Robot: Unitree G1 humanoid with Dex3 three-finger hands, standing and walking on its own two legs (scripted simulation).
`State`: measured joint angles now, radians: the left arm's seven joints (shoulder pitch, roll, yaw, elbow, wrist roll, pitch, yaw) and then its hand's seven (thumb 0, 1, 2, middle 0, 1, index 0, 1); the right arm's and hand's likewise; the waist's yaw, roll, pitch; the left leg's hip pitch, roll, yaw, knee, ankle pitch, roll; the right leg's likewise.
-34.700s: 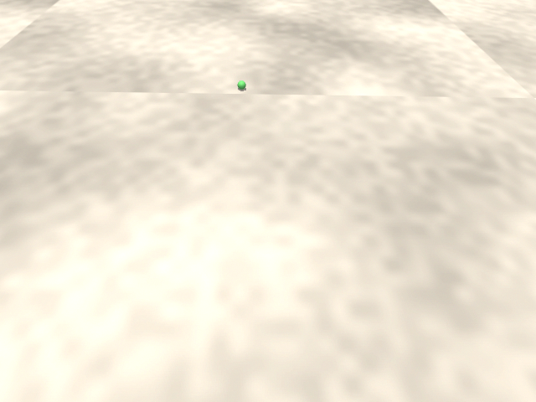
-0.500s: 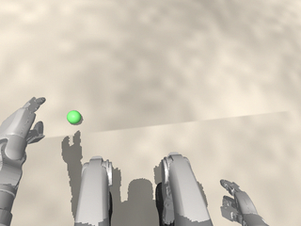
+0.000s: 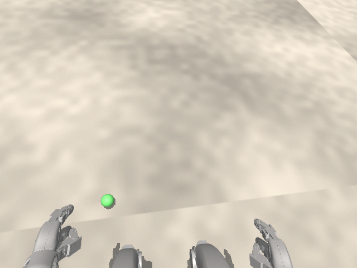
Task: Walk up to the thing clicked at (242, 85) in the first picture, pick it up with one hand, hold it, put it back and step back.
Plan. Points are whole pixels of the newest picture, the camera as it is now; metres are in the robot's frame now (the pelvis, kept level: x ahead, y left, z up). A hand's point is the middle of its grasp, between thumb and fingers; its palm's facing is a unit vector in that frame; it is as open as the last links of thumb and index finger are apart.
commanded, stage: home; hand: left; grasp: from above
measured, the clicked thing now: (107, 200) +0.50 +0.25 -0.62
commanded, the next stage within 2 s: none
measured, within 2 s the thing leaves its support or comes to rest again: neither
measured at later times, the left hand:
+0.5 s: hand (64, 256) +0.19 +0.19 +0.01, palm faces +0.08 -0.98 -0.19, open 7.4 cm
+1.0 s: hand (66, 248) +0.20 +0.19 +0.01, palm faces +0.06 -0.98 -0.19, open 7.4 cm
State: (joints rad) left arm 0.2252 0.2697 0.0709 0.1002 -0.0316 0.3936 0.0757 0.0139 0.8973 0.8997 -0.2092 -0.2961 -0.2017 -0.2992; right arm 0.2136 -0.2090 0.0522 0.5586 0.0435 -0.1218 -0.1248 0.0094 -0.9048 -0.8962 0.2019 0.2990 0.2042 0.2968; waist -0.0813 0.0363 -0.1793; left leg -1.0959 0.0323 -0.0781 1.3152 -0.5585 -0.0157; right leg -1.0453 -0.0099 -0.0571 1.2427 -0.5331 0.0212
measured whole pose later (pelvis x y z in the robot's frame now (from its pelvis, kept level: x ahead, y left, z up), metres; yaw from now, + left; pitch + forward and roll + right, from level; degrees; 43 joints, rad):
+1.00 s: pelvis +0.04 +0.01 +0.06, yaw +1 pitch +11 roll -3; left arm 0.50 0.22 0.03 -0.13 -0.06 0.46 0.02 0.01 0.90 0.90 -0.20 -0.30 -0.20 -0.30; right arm 0.29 -0.22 0.03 0.55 0.00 -0.23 -0.18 0.01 -0.90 -0.90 0.20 0.30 0.20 0.30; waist -0.04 0.05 -0.16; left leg -0.69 0.03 -0.06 1.02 -0.51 -0.01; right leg -0.64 -0.01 -0.05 0.93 -0.48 0.03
